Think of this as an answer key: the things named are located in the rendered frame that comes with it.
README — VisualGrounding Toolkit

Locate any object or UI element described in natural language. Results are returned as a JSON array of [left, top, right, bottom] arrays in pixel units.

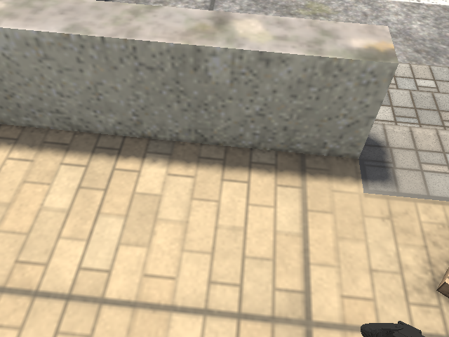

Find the right robot hand
[[361, 321, 425, 337]]

